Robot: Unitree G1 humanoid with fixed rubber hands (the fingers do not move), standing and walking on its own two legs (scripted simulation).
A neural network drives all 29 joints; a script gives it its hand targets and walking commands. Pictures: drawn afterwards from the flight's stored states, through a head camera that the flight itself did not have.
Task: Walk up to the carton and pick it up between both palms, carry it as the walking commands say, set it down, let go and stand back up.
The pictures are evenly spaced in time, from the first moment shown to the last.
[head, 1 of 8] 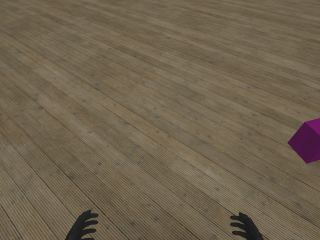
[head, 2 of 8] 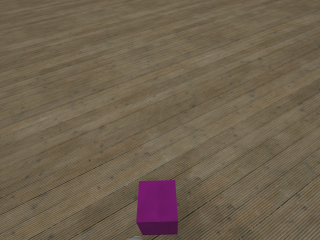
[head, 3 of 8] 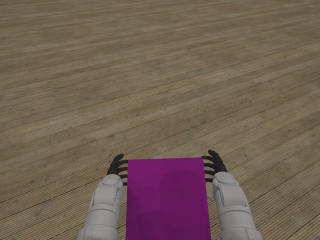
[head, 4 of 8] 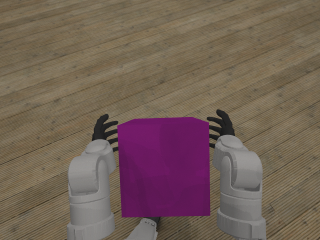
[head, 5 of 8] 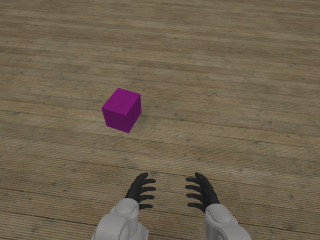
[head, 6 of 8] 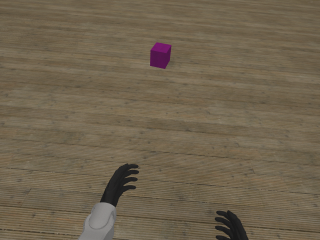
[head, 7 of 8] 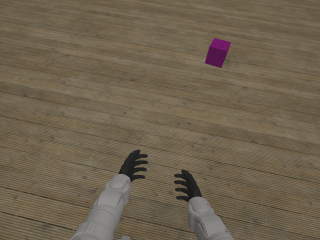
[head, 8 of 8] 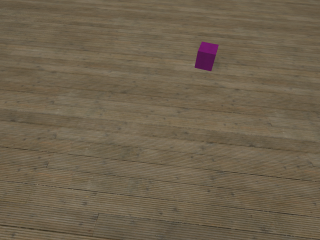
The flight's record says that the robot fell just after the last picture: no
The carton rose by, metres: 0.62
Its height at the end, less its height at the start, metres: -0.02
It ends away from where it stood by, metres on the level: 0.74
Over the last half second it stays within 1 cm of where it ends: yes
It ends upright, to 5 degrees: no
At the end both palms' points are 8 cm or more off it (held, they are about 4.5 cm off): yes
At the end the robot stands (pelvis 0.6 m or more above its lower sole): yes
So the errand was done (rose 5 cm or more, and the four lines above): no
